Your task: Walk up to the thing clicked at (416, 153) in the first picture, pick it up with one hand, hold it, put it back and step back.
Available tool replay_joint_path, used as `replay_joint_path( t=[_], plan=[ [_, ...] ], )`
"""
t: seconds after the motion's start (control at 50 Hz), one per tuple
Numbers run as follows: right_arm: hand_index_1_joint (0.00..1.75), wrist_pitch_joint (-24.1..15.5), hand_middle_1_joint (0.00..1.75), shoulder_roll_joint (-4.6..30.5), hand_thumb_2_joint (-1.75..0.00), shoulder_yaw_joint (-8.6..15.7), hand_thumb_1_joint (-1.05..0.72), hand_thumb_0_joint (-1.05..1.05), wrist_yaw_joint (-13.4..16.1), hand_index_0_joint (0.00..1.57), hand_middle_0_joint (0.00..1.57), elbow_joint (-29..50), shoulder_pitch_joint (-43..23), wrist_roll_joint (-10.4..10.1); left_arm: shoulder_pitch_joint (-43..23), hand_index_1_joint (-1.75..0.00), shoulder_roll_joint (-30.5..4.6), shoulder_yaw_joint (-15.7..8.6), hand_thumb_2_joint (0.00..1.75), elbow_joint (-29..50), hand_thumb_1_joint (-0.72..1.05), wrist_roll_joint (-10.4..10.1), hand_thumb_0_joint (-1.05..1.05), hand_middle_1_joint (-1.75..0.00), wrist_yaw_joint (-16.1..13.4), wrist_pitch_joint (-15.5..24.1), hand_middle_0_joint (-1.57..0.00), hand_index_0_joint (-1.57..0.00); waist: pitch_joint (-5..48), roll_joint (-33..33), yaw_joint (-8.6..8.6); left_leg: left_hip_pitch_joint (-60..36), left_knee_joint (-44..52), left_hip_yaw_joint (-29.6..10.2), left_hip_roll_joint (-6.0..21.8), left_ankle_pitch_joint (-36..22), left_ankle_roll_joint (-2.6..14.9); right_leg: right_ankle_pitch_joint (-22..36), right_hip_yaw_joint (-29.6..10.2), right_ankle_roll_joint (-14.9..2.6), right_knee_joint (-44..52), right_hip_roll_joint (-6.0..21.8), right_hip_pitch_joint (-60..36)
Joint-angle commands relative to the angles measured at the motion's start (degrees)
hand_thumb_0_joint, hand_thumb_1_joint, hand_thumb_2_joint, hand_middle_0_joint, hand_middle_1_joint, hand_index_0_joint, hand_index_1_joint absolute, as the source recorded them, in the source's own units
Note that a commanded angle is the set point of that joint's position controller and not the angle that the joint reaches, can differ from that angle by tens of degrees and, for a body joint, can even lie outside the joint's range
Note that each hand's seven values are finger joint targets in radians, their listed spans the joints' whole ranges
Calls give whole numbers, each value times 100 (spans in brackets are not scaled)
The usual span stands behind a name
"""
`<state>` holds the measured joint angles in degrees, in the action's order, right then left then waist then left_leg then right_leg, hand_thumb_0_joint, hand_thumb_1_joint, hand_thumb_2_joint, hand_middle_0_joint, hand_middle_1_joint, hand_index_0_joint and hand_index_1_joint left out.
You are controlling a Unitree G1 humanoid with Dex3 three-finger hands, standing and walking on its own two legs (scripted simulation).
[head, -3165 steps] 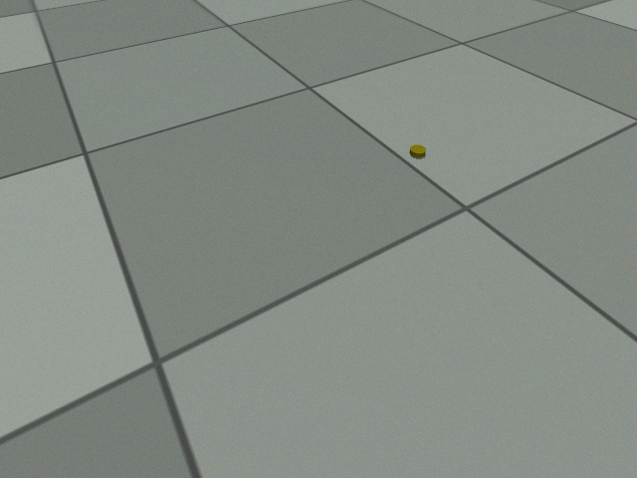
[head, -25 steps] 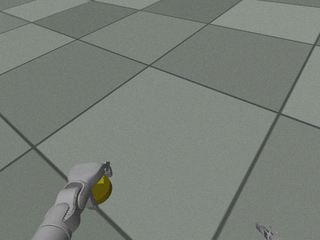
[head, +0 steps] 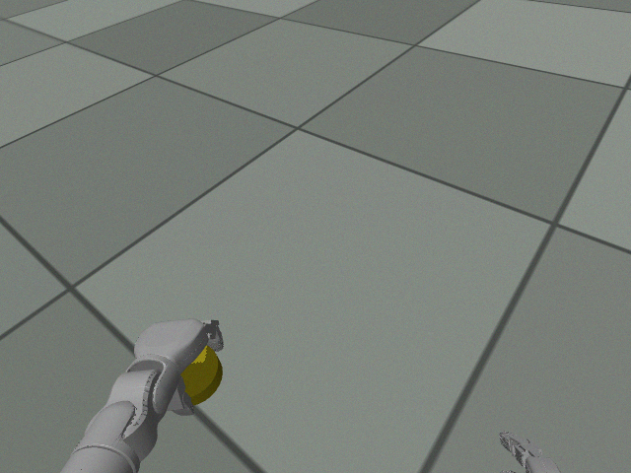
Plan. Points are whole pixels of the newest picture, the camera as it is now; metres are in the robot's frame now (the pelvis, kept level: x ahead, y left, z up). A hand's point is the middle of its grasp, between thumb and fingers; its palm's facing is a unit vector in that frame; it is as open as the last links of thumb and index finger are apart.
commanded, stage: hold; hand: left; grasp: from above
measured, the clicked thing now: (191, 373) +0.30 +0.22 -0.07
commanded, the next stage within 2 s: crouch in 0.26 s
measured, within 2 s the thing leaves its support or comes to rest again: neither
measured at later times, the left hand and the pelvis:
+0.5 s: hand (184, 371) +0.30 +0.22 -0.04, palm faces -0.44 -0.06 -0.90, open 10.4 cm; pelvis +0.01 +0.00 +0.00, yaw +0 degrees
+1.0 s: hand (211, 392) +0.34 +0.24 -0.24, palm faces -0.41 +0.04 -0.91, open 10.4 cm; pelvis -0.03 +0.01 -0.13, yaw +1 degrees
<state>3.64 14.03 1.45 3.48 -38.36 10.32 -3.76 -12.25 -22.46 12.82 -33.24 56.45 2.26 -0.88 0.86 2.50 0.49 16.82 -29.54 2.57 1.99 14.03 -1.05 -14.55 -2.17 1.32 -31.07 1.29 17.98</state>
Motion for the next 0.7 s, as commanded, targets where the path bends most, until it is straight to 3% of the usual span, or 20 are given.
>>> replay_joint_path(
  t=[0.0,0.04,0.08,0.16,0.18,0.2,0.24,0.3,0.32,0.34,0.36,0.46,0.56,0.64,0.68],
  plan=[
    [30,-241,30,724,-90,244,-90,0,20,20,20,767,-458,-5,-1967,-88,-1111,-598,75,1059,59,48,0,-97,-314,-71,-81,-90,1478,-184,2,-811,321,55,-290,-1119,179,1006,159,-110,538,-250,-409],
    [30,-228,30,737,-90,250,-90,0,10,20,20,752,-449,-14,-1899,-88,-1046,-519,73,861,60,49,0,-97,-280,-98,-81,-90,1360,-223,-16,-780,361,38,-266,-1135,171,1001,183,-129,531,-269,-386],
    [30,-198,30,748,-90,269,-90,0,10,20,20,779,-460,-18,-1808,-87,-1150,-617,73,829,61,65,0,-96,-239,-107,-83,-91,1352,-199,58,-752,376,53,-276,-1158,179,1021,182,-134,574,-255,-437],
    [30,-180,30,723,-90,256,-90,0,4,20,20,833,-474,-22,-1938,-88,-1041,-462,75,949,61,38,0,-97,-134,-75,-83,-92,1344,-212,28,-782,399,39,-277,-1171,177,1036,179,-133,599,-259,-417],
    [30,-172,30,727,-90,258,-90,0,2,20,20,836,-449,-29,-1708,-87,-995,-459,75,815,60,44,0,-96,-127,-86,-83,-91,1317,-241,32,-790,414,47,-280,-1147,177,1001,177,-147,607,-257,-454],
    [30,-162,30,745,-90,263,-90,0,2,20,20,835,-420,-23,-1688,-87,-1095,-595,75,890,60,-4,0,-96,-140,-65,-82,-91,1304,-163,50,-781,425,52,-276,-1147,171,989,182,-151,616,-262,-450],
    [30,-163,30,728,-90,262,-90,0,3,20,20,864,-415,-15,-1763,-87,-1002,-502,74,902,60,-2,0,-96,-140,-26,-82,-91,1304,-135,25,-786,445,40,-246,-1174,153,1003,213,-176,580,-290,-437],
    [30,-147,30,751,-90,265,-90,0,7,20,20,859,-385,-16,-1985,-85,-1224,-674,73,916,58,97,0,-94,-259,8,-82,-90,1336,-162,2,-776,405,59,-284,-1180,174,1044,177,-154,613,-254,-462],
    [30,-142,30,730,-90,266,-90,0,12,20,20,858,-404,-16,-2019,-86,-1278,-740,74,1009,59,99,0,-94,-289,22,-82,-90,1372,-77,73,-801,411,65,-288,-1180,169,1031,178,-153,615,-248,-472],
    [30,-133,30,734,-91,262,-93,0,6,20,20,856,-408,-5,-1980,-88,-1228,-727,69,911,65,84,0,-98,-322,17,-86,-96,1320,-107,10,-826,413,60,-291,-1140,169,993,167,-145,634,-244,-464],
    [30,-141,30,712,-89,267,-88,0,-3,20,20,854,-403,-3,-2137,-84,-1073,-564,72,1064,57,83,0,-92,-328,40,-78,-88,1390,-113,-14,-869,408,60,-284,-1147,175,1020,175,-146,629,-246,-445],
    [30,-109,30,750,-90,304,-89,0,-20,20,20,767,-305,11,-1680,-88,-895,-521,78,413,56,165,0,-94,-544,41,-83,-89,1157,-423,-52,-721,349,43,-288,-1151,181,1029,208,-126,602,-241,-334],
    [30,-65,30,746,-90,332,-89,0,-60,20,20,679,-222,73,-1762,-88,-808,-511,82,-216,60,338,0,-93,-914,215,-87,-92,954,-613,-154,-210,71,9,-312,-841,180,749,228,-122,414,-214,132],
    [30,-54,30,798,-90,389,-90,0,-121,20,20,524,-34,176,-2471,-90,-853,-516,80,-767,64,571,0,-97,-1376,338,-88,-95,1249,-366,-326,393,-607,14,-316,-611,147,611,200,-137,-190,-201,786],
    [30,-81,30,831,-90,456,-90,0,-168,20,20,393,159,235,-2742,-88,-908,-590,76,-949,63,739,0,-95,-1632,399,-87,-94,1693,-207,-375,797,-1190,9,-297,-641,120,663,180,-153,-762,-198,1230]
  ],
)
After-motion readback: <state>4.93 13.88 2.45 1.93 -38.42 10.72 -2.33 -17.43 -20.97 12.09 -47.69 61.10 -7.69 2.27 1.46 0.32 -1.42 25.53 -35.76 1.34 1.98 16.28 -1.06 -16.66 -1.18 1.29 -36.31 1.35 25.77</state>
